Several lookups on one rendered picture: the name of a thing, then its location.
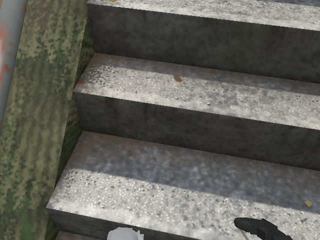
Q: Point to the robot left thigh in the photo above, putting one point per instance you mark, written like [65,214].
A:
[125,233]

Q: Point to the right robot hand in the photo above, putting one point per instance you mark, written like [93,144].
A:
[264,229]

